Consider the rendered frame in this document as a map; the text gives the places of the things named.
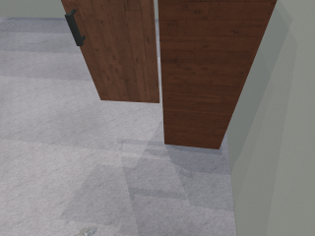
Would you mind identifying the handle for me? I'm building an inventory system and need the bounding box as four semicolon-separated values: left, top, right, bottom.
64;9;86;46

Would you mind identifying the cupboard door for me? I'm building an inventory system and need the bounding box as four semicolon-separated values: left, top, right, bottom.
61;0;160;103

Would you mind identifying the robot left hand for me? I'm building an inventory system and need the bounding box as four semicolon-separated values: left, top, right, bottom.
74;225;97;236

